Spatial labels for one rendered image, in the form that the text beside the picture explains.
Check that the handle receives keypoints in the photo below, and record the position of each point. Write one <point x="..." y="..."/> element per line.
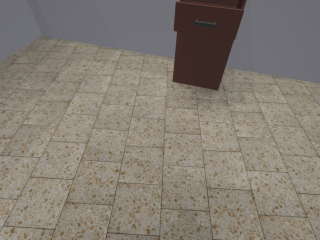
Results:
<point x="205" y="24"/>

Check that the cabinet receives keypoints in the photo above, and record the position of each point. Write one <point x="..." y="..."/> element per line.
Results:
<point x="201" y="60"/>

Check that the drawer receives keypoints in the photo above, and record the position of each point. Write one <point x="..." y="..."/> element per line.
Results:
<point x="227" y="19"/>

